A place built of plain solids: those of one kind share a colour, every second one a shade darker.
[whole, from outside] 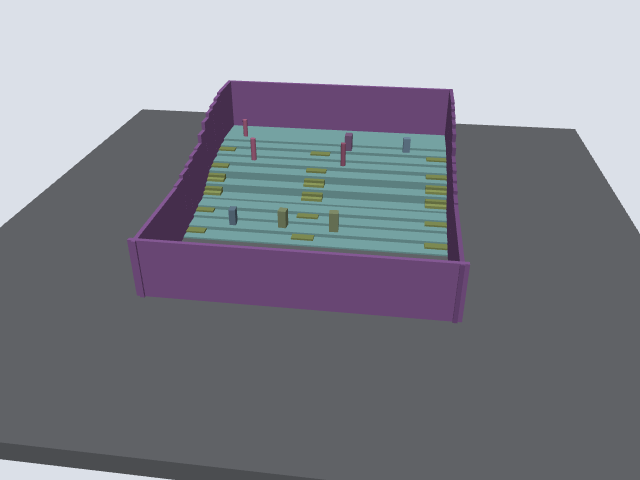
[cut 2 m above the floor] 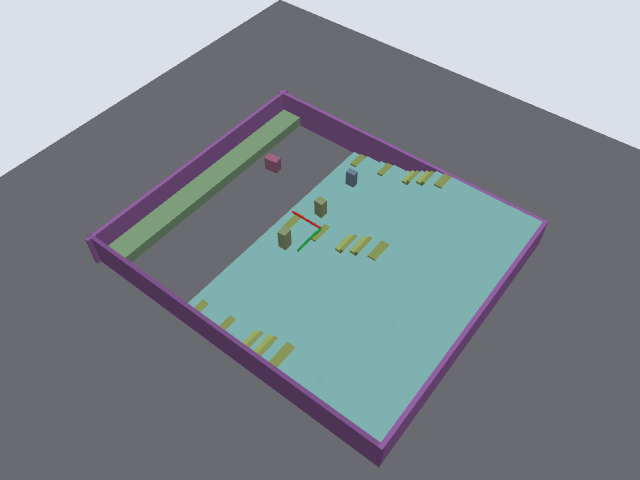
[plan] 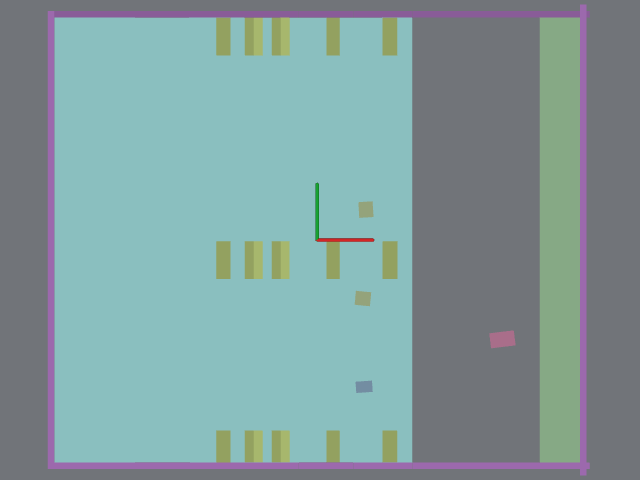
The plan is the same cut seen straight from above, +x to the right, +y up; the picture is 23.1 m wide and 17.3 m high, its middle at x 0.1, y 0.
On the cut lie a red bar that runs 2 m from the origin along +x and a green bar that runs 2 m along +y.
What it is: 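A raked hall of assembly; its floor steps down in tiers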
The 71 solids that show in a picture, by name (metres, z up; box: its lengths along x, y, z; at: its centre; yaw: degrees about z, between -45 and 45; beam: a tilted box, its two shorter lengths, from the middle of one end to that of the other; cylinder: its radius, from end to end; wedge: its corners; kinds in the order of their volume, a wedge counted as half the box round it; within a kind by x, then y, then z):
{
 "floor_1": {"box": [2.91, 16.03, 9.0], "at": [-8.02, 0.0, -1.8]},
 "floor_2": {"box": [0.92, 16.03, 9.0], "at": [-6.11, 0.0, -1.95]},
 "floor_3": {"box": [1.06, 16.03, 9.0], "at": [-5.12, 0.0, -2.15]},
 "floor_4": {"box": [0.96, 16.03, 9.0], "at": [-4.12, 0.0, -2.33]},
 "floor_5": {"box": [1.03, 16.03, 9.0], "at": [-3.12, 0.0, -2.59]},
 "floor_6": {"box": [0.97, 16.03, 9.0], "at": [-2.12, 0.0, -3.12]},
 "floor_7": {"box": [0.97, 16.03, 9.0], "at": [-1.16, 0.0, -3.67]},
 "floor_8": {"box": [1.01, 16.03, 9.0], "at": [-0.17, 0.0, -3.78]},
 "floor_9": {"box": [0.96, 16.03, 9.0], "at": [0.81, 0.0, -4.0]},
 "floor_10": {"box": [1.06, 16.03, 9.0], "at": [1.82, 0.0, -4.18]},
 "floor_11": {"box": [1.08, 16.03, 9.0], "at": [2.89, 0.0, -4.4]},
 "wall_1": {"box": [0.24, 16.5, 12.41], "at": [-9.59, 0.0, -0.09]},
 "wall_2": {"box": [3.14, 0.24, 12.41], "at": [-8.14, -8.13, -0.09]},
 "wall_3": {"box": [3.14, 0.24, 12.41], "at": [-8.14, 8.13, -0.09]},
 "wall_4": {"box": [0.92, 0.24, 12.41], "at": [-6.11, -8.13, -0.24]},
 "wall_5": {"box": [0.92, 0.24, 12.41], "at": [-6.11, 8.13, -0.24]},
 "wall_6": {"box": [1.06, 0.24, 12.41], "at": [-5.12, -8.13, -0.45]},
 "wall_7": {"box": [1.06, 0.24, 12.41], "at": [-5.12, 8.13, -0.45]},
 "wall_8": {"box": [0.96, 0.24, 12.41], "at": [-4.12, -8.13, -0.62]},
 "wall_9": {"box": [0.96, 0.24, 12.41], "at": [-4.12, 8.13, -0.62]},
 "wall_10": {"box": [1.03, 0.24, 12.41], "at": [-3.12, -8.13, -0.89]},
 "wall_11": {"box": [1.03, 0.24, 12.41], "at": [-3.12, 8.13, -0.89]},
 "wall_12": {"box": [0.97, 0.24, 12.41], "at": [-2.12, -8.13, -1.41]},
 "wall_13": {"box": [0.97, 0.24, 12.41], "at": [-2.12, 8.13, -1.41]},
 "wall_14": {"box": [0.97, 0.24, 12.41], "at": [-1.15, -8.13, -1.96]},
 "wall_15": {"box": [0.97, 0.24, 12.41], "at": [-1.15, 8.13, -1.96]},
 "wall_16": {"box": [1.01, 0.24, 12.41], "at": [-0.17, -8.13, -2.07]},
 "wall_17": {"box": [1.01, 0.24, 12.41], "at": [-0.17, 8.13, -2.07]},
 "wall_18": {"box": [0.96, 0.24, 12.41], "at": [0.81, -8.13, -2.3]},
 "wall_19": {"box": [0.96, 0.24, 12.41], "at": [0.81, 8.13, -2.3]},
 "wall_20": {"box": [1.06, 0.24, 12.41], "at": [1.82, -8.13, -2.47]},
 "wall_21": {"box": [1.06, 0.24, 12.41], "at": [1.82, 8.13, -2.47]},
 "wall_22": {"box": [1.08, 0.24, 12.41], "at": [2.89, -8.13, -2.69]},
 "wall_23": {"box": [1.08, 0.24, 12.41], "at": [2.89, 8.13, -2.69]},
 "wall_24": {"box": [6.4, 0.24, 12.41], "at": [6.63, -8.13, -2.79]},
 "wall_25": {"box": [6.4, 0.24, 12.41], "at": [6.63, 8.13, -2.79]},
 "wall_26": {"box": [0.24, 16.98, 12.41], "at": [9.59, 0.0, -2.79]},
 "stage_1": {"box": [1.45, 16.03, 0.74], "at": [8.75, 0.0, 0.32]},
 "tread_1": {"box": [0.53, 1.15, 0.1], "at": [-5.39, -7.44, 2.4]},
 "tread_2": {"box": [0.53, 1.36, 0.1], "at": [-5.39, -0.73, 2.4]},
 "tread_3": {"box": [0.53, 1.37, 0.1], "at": [-5.39, 7.33, 2.4]},
 "tread_4": {"box": [0.52, 1.15, 0.13], "at": [-3.38, -7.44, 1.97]},
 "tread_5": {"box": [0.52, 1.36, 0.13], "at": [-3.38, -0.73, 1.97]},
 "tread_6": {"box": [0.52, 1.37, 0.13], "at": [-3.38, 7.33, 1.97]},
 "tread_7": {"box": [0.33, 1.15, 0.35], "at": [-2.45, -7.44, 1.56]},
 "tread_8": {"box": [0.33, 1.36, 0.35], "at": [-2.45, -0.73, 1.56]},
 "tread_9": {"box": [0.33, 1.37, 0.35], "at": [-2.45, 7.33, 1.56]},
 "tread_10": {"box": [0.33, 1.15, 0.17], "at": [-2.12, -7.44, 1.47]},
 "tread_11": {"box": [0.33, 1.36, 0.17], "at": [-2.12, -0.73, 1.47]},
 "tread_12": {"box": [0.33, 1.37, 0.17], "at": [-2.12, 7.33, 1.47]},
 "tread_13": {"box": [0.32, 1.15, 0.37], "at": [-1.48, -7.44, 1.02]},
 "tread_14": {"box": [0.32, 1.36, 0.37], "at": [-1.48, -0.73, 1.02]},
 "tread_15": {"box": [0.32, 1.37, 0.37], "at": [-1.48, 7.33, 1.02]},
 "tread_16": {"box": [0.32, 1.15, 0.18], "at": [-1.16, -7.44, 0.93]},
 "tread_17": {"box": [0.32, 1.36, 0.18], "at": [-1.16, -0.73, 0.93]},
 "tread_18": {"box": [0.32, 1.37, 0.18], "at": [-1.16, 7.33, 0.93]},
 "tread_19": {"box": [0.48, 1.15, 0.11], "at": [0.57, -7.44, 0.55]},
 "tread_20": {"box": [0.48, 1.36, 0.11], "at": [0.57, -0.73, 0.55]},
 "tread_21": {"box": [0.48, 1.37, 0.11], "at": [0.57, 7.33, 0.55]},
 "tread_22": {"box": [0.54, 1.15, 0.11], "at": [2.62, -7.44, 0.16]},
 "tread_23": {"box": [0.54, 1.36, 0.11], "at": [2.62, -0.73, 0.16]},
 "tread_24": {"box": [0.54, 1.37, 0.11], "at": [2.62, 7.33, 0.16]},
 "chairstack_1": {"box": [0.56, 0.51, 1.14], "at": [1.65, -2.11, 0.89], "yaw": -5.4},
 "chairstack_2": {"box": [0.52, 0.57, 1.27], "at": [1.76, 1.1, 0.96], "yaw": 3.3},
 "trolley_1": {"box": [0.9, 0.55, 0.98], "at": [6.68, -3.58, 0.44], "yaw": 6.8},
 "cabinet_1": {"box": [0.44, 0.48, 1.0], "at": [-6.24, 5.24, 3.05], "yaw": 4.6},
 "cabinet_2": {"box": [0.6, 0.41, 1.03], "at": [1.69, -5.29, 0.84], "yaw": 3.8},
 "roll_1": {"cylinder": 0.16, "from": [-7.34, -6.55, 2.7], "to": [-7.34, -6.55, 3.95]},
 "roll_2": {"cylinder": 0.18, "from": [-4.28, -5.25, 2.17], "to": [-4.28, -5.25, 3.73]},
 "roll_3": {"cylinder": 0.17, "from": [-4.09, 1.01, 2.17], "to": [-4.09, 1.01, 3.77]},
 "lectern_1": {"box": [0.67, 0.49, 1.12], "at": [-6.11, 1.19, 3.11], "yaw": -0.5}
}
